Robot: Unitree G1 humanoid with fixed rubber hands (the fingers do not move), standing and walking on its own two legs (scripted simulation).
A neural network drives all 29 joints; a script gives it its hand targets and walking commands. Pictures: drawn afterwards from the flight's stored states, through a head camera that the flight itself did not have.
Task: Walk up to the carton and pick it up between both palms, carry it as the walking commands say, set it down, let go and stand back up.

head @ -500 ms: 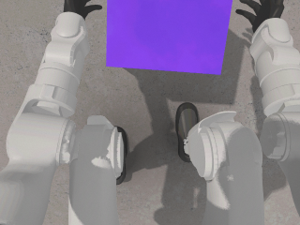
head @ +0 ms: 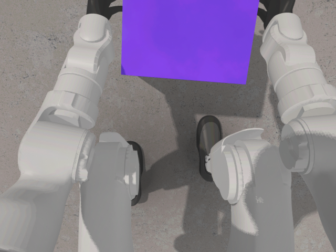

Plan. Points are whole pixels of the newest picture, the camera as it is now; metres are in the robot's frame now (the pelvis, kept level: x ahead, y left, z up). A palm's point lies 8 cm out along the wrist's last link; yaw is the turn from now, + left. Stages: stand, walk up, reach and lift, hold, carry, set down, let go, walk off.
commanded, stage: reach and lift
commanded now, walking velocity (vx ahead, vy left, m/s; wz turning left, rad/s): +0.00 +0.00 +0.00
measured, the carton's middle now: (182, 31) +0.51 -0.05 -0.25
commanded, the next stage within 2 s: none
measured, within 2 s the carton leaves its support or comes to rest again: leaves its support in 0.56 s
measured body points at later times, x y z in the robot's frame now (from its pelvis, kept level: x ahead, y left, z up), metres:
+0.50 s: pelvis +0.00 +0.00 -0.02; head +0.36 +0.00 +0.25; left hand +0.55 +0.09 -0.19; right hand +0.54 -0.21 -0.18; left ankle +0.10 +0.12 -0.34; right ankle +0.16 -0.13 -0.34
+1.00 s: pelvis +0.01 +0.00 +0.00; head +0.34 -0.01 +0.29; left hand +0.55 +0.08 -0.15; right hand +0.53 -0.22 -0.13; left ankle +0.10 +0.12 -0.34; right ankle +0.16 -0.14 -0.34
